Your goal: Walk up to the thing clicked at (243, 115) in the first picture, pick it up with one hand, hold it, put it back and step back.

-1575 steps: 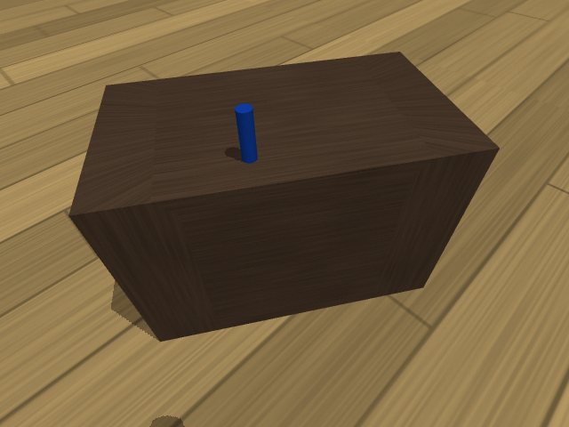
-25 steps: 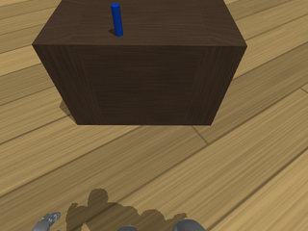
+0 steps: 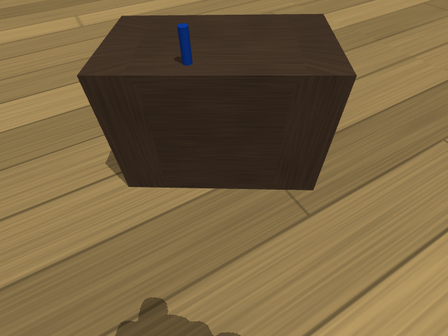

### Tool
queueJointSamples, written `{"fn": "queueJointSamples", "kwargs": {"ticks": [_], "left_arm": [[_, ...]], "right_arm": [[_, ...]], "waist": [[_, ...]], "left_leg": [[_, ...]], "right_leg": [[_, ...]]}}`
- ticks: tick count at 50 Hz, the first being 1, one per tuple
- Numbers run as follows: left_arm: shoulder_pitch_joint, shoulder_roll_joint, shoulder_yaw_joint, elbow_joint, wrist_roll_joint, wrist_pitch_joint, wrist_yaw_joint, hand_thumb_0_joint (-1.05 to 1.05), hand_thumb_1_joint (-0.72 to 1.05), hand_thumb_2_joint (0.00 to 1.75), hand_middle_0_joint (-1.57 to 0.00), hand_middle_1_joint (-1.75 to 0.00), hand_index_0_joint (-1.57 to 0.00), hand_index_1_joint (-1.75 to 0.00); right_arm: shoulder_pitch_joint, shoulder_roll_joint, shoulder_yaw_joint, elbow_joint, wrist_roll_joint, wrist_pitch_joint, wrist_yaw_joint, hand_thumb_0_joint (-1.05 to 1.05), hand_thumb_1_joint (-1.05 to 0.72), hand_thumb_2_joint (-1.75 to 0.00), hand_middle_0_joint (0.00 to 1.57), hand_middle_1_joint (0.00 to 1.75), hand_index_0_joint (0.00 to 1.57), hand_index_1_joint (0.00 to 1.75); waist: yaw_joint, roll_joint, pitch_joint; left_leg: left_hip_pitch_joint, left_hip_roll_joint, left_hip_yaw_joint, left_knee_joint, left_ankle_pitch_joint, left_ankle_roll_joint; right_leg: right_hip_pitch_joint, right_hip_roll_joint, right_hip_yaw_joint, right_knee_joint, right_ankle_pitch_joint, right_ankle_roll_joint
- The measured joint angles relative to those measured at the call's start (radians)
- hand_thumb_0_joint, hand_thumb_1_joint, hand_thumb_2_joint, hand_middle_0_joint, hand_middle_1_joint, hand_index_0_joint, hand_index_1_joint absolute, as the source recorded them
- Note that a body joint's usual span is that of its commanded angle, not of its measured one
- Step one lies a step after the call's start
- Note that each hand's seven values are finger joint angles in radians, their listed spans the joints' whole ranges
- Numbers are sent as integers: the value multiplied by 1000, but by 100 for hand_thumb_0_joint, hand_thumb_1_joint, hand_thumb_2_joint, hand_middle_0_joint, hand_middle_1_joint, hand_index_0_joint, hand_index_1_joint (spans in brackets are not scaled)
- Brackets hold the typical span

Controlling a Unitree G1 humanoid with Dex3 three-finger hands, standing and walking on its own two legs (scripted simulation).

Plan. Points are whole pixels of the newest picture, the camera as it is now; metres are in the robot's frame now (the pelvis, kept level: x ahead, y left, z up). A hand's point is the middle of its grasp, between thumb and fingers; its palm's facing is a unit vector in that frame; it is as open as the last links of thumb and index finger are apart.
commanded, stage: step back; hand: left
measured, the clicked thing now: (185, 45) +1.09 +0.21 +0.01
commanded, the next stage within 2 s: stand in 0.74 s
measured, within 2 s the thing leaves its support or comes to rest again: neither
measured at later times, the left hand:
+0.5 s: hand out of the picture +0.12 +0.28 -0.15, palm faces +0.02 -0.93 -0.37, open 7.4 cm
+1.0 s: hand out of the picture +0.15 +0.26 -0.13, palm faces -0.03 -0.94 -0.34, open 7.4 cm
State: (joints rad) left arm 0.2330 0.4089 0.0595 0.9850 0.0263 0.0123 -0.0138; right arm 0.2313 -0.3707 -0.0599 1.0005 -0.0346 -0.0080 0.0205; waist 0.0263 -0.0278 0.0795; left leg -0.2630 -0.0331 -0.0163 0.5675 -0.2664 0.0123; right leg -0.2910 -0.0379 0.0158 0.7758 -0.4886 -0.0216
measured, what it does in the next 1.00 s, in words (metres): steps on the spot: left foot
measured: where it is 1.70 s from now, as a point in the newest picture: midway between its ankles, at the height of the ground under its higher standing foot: outside the picture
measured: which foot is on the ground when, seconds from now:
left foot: down 0.00-0.14, up 0.16-0.36, down 0.38-1.00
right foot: down 0.00-1.00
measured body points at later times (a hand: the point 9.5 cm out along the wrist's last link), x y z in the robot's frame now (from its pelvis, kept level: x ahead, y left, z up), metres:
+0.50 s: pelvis +0.04 +0.01 +0.00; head +0.07 +0.02 +0.45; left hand +0.12 +0.32 -0.13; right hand +0.14 -0.30 -0.12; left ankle +0.09 +0.13 -0.73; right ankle +0.02 -0.12 -0.73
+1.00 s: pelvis +0.05 +0.01 +0.02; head +0.06 +0.01 +0.47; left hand +0.15 +0.31 -0.11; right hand +0.16 -0.29 -0.11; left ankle +0.09 +0.13 -0.73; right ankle +0.02 -0.12 -0.73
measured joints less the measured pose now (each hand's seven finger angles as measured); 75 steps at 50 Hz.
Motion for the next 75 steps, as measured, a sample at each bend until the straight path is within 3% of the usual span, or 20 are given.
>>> {"fn": "queueJointSamples", "kwargs": {"ticks": [4,6,7,8,10,12,17,20,24,26,38,51,75], "left_arm": [[-9,6,0,12,-6,-11,-6,1,90,90,-21,-30,-20,-30],[-16,1,2,12,-4,-26,-5,1,90,90,-21,-30,-20,-30],[-22,-6,4,13,-1,-35,-3,1,90,90,-21,-30,-20,-30],[-27,-15,6,13,6,-42,0,1,90,90,-21,-30,-21,-30],[-29,-27,5,8,13,-52,2,1,90,90,-21,-30,-21,-30],[-35,-38,4,4,12,-57,3,1,90,90,-21,-30,-21,-30],[-50,-46,-8,3,5,-58,4,1,90,90,-21,-30,-21,-30],[-66,-34,-17,5,-6,-41,6,1,90,90,-21,-30,-21,-30],[-89,-25,-24,22,-21,-16,13,1,90,90,-21,-30,-21,-30],[-99,-25,-27,35,-19,-17,14,1,90,90,-21,-30,-21,-30],[-135,-39,-36,88,-18,-32,15,1,90,90,-21,-30,-21,-30],[-148,-58,-54,134,-18,-37,5,1,90,90,-21,-30,-21,-30],[-114,-52,-55,146,-18,-26,0,1,90,90,-21,-30,-21,-30]], "right_arm": [[-8,20,11,-17,-2,-12,1,1,-90,-90,20,30,20,30],[-16,17,13,-18,2,-2,2,1,-90,-90,20,30,20,30],[-20,12,14,-17,5,5,0,1,-90,-90,20,31,20,30],[-22,8,14,-16,9,13,-3,1,-90,-90,20,31,20,30],[-25,7,14,-6,11,24,-12,1,-90,-90,20,30,20,30],[-26,1,13,-2,14,21,-14,1,-90,-90,20,30,20,30],[-39,-16,9,8,12,5,-11,1,-90,-90,20,30,20,30],[-61,-12,4,19,9,-4,-17,1,-90,-90,20,30,20,30],[-101,10,17,31,11,-2,-18,1,-90,-90,20,30,20,30],[-122,19,26,38,13,2,-18,1,-90,-90,20,30,20,30],[-223,42,45,85,25,4,-15,1,-90,-90,20,30,20,30],[-189,28,44,126,31,-2,-7,1,-90,-90,20,30,20,30],[-119,28,51,155,28,-3,-7,1,-90,-90,20,30,20,30]], "waist": [[-17,0,-9],[-21,13,-13],[-21,30,-11],[-21,48,-13],[-11,54,-25],[-2,52,-22],[4,50,-7],[-2,27,13],[2,6,17],[0,12,16],[-4,27,-4],[-26,26,-18],[-38,22,-26]], "left_leg": [[13,21,1,-19,2,-5],[7,35,-4,5,-13,-19],[0,49,-12,34,-30,-25],[-15,54,-34,77,-66,-16],[-59,29,-63,188,-177,-6],[-93,12,-60,269,-205,-2],[-91,42,-16,150,-140,-6],[-41,39,13,10,62,-13],[-48,42,34,33,20,-12],[-46,56,31,28,16,-16],[22,66,46,-82,56,-18],[97,57,55,-216,128,-18],[92,50,60,-240,152,-11]], "right_leg": [[-19,14,-17,-3,-10,-8],[17,22,-31,-124,62,-8],[34,34,-42,-164,152,-7],[42,47,-54,-175,188,-5],[45,49,-59,-168,174,-10],[63,39,-60,-180,166,-12],[91,17,-68,-194,153,7],[81,-7,-64,-133,109,25],[78,2,-29,-137,102,16],[94,16,-30,-177,123,29],[168,26,-17,-318,188,36],[233,18,-12,-439,256,42],[220,12,-7,-449,274,48]]}}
